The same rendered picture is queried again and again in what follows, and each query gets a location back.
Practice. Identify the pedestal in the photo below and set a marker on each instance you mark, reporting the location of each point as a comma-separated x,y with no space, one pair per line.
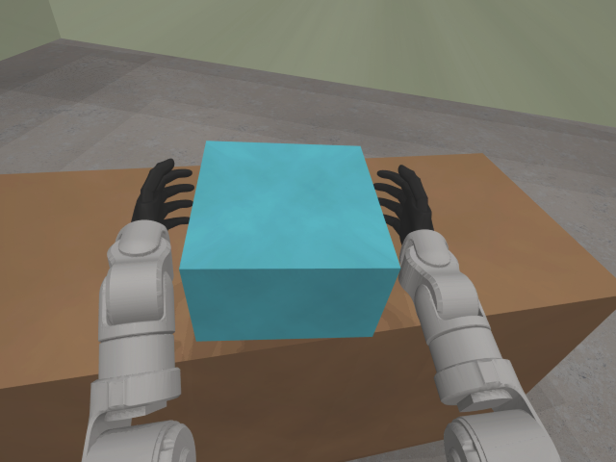
285,400

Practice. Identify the robot right hand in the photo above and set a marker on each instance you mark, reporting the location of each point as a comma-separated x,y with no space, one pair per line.
412,209

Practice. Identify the robot left hand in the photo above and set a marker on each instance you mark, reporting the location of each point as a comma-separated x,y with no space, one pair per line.
151,202

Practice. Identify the carton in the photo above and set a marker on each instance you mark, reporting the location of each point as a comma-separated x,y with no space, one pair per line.
286,241

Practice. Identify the left robot upper arm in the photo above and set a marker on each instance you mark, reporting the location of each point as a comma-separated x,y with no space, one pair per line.
167,441

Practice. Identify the robot right forearm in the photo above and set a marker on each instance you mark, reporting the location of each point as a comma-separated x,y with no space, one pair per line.
470,370

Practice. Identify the robot left forearm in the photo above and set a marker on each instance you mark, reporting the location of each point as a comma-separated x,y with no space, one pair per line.
136,374

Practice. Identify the right robot upper arm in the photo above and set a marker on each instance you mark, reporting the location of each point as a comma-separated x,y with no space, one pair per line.
503,436

